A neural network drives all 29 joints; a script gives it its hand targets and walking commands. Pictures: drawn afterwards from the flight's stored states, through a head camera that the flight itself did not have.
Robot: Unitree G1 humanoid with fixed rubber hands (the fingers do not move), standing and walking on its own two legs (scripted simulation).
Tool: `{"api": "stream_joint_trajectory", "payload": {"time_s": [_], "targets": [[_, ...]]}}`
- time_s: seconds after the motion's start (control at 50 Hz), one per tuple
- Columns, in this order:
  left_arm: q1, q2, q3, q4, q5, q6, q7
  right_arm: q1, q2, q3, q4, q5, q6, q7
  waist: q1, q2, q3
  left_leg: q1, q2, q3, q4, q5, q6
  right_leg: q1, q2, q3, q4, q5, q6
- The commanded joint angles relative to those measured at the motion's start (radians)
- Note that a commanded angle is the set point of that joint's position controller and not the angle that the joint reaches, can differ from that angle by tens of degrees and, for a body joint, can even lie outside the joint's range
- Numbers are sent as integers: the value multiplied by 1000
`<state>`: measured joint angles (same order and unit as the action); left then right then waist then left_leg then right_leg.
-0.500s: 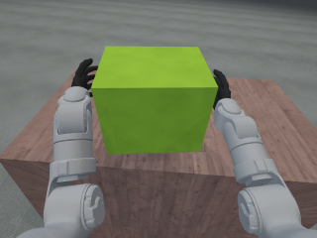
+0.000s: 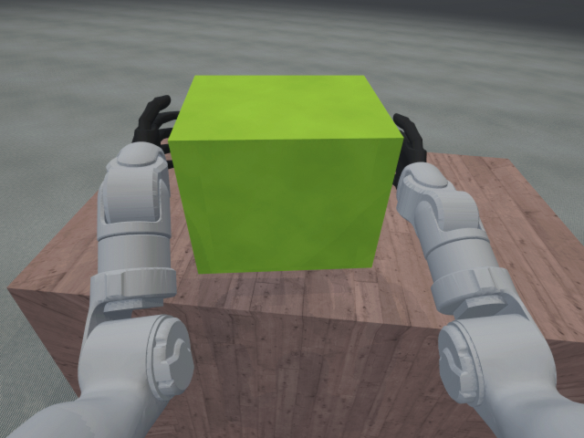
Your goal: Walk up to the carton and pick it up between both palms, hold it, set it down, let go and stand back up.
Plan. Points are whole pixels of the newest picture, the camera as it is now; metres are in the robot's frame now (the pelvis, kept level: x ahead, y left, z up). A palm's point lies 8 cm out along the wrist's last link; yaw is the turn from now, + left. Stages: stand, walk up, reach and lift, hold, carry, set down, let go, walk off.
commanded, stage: hold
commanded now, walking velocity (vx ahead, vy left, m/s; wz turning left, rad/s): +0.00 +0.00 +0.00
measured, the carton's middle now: (283, 171) +0.41 +0.00 +0.22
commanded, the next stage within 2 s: none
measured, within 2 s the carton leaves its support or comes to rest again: neither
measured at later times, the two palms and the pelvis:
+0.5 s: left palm (153, 154) +0.38 +0.17 +0.27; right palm (415, 169) +0.37 -0.17 +0.25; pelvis +0.00 +0.00 +0.00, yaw +0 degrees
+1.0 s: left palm (140, 147) +0.37 +0.18 +0.28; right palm (409, 160) +0.37 -0.15 +0.26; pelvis +0.00 +0.00 +0.00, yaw +1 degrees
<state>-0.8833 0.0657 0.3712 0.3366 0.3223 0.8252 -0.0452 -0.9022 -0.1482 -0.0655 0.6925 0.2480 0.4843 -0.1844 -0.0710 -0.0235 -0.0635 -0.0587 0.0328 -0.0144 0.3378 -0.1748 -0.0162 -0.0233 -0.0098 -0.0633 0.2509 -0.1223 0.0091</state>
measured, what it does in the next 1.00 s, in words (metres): stands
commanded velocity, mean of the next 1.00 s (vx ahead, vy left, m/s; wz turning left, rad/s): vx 0.00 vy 0.00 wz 0.00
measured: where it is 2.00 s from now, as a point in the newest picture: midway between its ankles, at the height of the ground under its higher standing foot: outside the picture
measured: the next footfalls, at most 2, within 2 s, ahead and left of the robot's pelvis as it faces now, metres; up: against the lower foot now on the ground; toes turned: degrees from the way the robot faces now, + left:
none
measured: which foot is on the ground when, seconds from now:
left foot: down 0.00-1.00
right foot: down 0.00-1.00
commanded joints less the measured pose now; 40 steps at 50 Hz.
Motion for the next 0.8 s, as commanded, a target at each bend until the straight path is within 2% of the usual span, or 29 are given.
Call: {"api": "stream_joint_trajectory", "payload": {"time_s": [0.0,0.02,0.04,0.06,0.08,0.12,0.14,0.16,0.18,0.2,0.24,0.26,0.28,0.3,0.38,0.4,0.46,0.48,0.5,0.54,0.58,0.6,0.62,0.66,0.7,0.72,0.74,0.76,0.78], "targets": [[-640,-547,-402,-104,-216,-69,-170,-894,642,298,-381,142,-54,96,-18,16,-385,-16,-98,46,-31,190,8,217,75,26,11,200,33],[-641,-537,-393,-90,-218,-70,-169,-898,633,305,-388,149,-48,92,-17,11,-376,-4,-98,42,-27,197,4,207,78,19,11,204,36],[-612,-547,-410,-121,-226,-65,-173,-888,640,332,-429,159,-47,83,-26,2,-414,18,-101,42,-12,251,1,245,77,21,24,285,36],[-618,-552,-418,-153,-223,-65,-172,-869,630,331,-428,172,-42,78,-30,25,-419,26,-99,40,-10,272,-6,236,77,28,26,295,35],[-621,-549,-414,-168,-236,-64,-176,-869,639,348,-469,192,-36,70,-25,13,-431,17,-101,34,1,279,-5,250,78,34,27,317,37],[-630,-571,-438,-178,-239,-56,-177,-848,618,338,-457,193,-18,64,-37,60,-407,28,-89,27,-3,317,-26,228,83,30,30,289,26],[-626,-577,-432,-166,-226,-45,-178,-857,603,320,-437,186,-10,63,-43,76,-355,9,-90,30,-14,281,-32,206,84,27,23,243,23],[-615,-561,-418,-147,-215,-40,-183,-835,601,315,-425,175,-4,62,-39,68,-339,11,-90,36,-19,269,-29,200,87,25,16,220,21],[-603,-554,-408,-133,-197,-29,-188,-827,575,298,-395,174,9,64,-41,87,-295,4,-87,40,-29,240,-33,180,91,28,8,159,15],[-621,-532,-390,-123,-189,-28,-189,-839,589,301,-394,170,12,70,-32,56,-266,-14,-89,35,-34,212,-20,180,83,23,-2,140,21],[-653,-556,-406,-153,-208,-31,-185,-872,580,305,-412,178,7,79,-17,61,-316,-4,-76,41,-40,223,-29,168,96,18,17,127,10],[-655,-570,-425,-172,-221,-32,-182,-866,585,293,-418,182,9,80,-35,81,-322,2,-76,37,-26,238,-39,166,91,27,10,134,8],[-667,-594,-440,-176,-235,-37,-175,-899,591,306,-450,191,6,86,-25,75,-358,1,-76,33,-21,259,-39,167,101,23,20,142,5],[-693,-602,-454,-189,-238,-39,-167,-902,585,297,-433,189,5,89,-31,105,-387,12,-74,34,-25,270,-47,179,100,21,23,140,3],[-673,-600,-475,-191,-262,-41,-149,-882,576,300,-449,190,8,102,-34,92,-419,44,-72,30,-14,287,-49,150,106,22,19,149,7],[-701,-617,-502,-252,-285,-52,-141,-876,586,311,-461,201,7,106,-42,106,-474,70,-67,24,1,310,-58,146,110,24,28,159,1],[-621,-601,-467,-206,-248,-28,-141,-841,563,317,-435,208,19,109,-28,99,-413,65,-70,22,4,344,-55,160,108,31,18,186,3],[-634,-597,-456,-200,-253,-29,-141,-891,569,314,-468,212,17,112,-13,79,-424,43,-75,22,-1,311,-45,154,108,29,18,156,7],[-624,-577,-431,-164,-234,-24,-147,-868,571,304,-431,198,25,107,-18,61,-368,23,-78,27,-24,248,-32,156,100,26,11,146,10],[-627,-555,-406,-162,-232,-27,-160,-898,600,331,-466,204,24,104,6,7,-401,-5,-91,37,-27,232,-9,192,94,30,17,174,22],[-642,-536,-377,-141,-217,-35,-155,-937,632,348,-475,217,22,102,36,4,-391,-23,-98,36,-35,195,7,185,85,33,17,165,29],[-625,-541,-391,-154,-227,-35,-158,-913,638,357,-477,219,24,96,23,-1,-405,-13,-97,31,-22,228,3,197,84,38,24,233,32],[-632,-539,-381,-155,-210,-32,-165,-902,627,346,-448,227,32,94,24,6,-382,-6,-96,31,-22,234,-2,186,86,37,26,235,32],[-659,-533,-384,-164,-217,-35,-170,-922,631,348,-467,226,26,88,19,5,-395,-2,-101,34,-23,213,6,189,81,43,22,245,39],[-665,-530,-381,-137,-218,-31,-179,-881,618,330,-412,208,41,84,-4,20,-371,-21,-98,33,-31,172,2,177,75,52,19,224,33],[-660,-548,-394,-139,-229,-34,-180,-919,626,336,-442,214,34,83,5,26,-401,-15,-97,37,-27,190,0,177,78,48,22,215,29],[-646,-530,-370,-125,-214,-29,-184,-876,620,325,-415,203,43,78,-7,13,-363,-24,-95,36,-29,174,3,175,78,47,21,213,32],[-655,-544,-387,-132,-232,-31,-189,-896,616,322,-449,198,38,76,-15,12,-390,-19,-96,38,-28,173,3,180,77,46,17,209,34],[-673,-543,-388,-144,-228,-38,-188,-895,619,311,-431,201,38,74,-18,25,-406,-15,-94,34,-29,171,-4,190,77,46,22,213,35]]}}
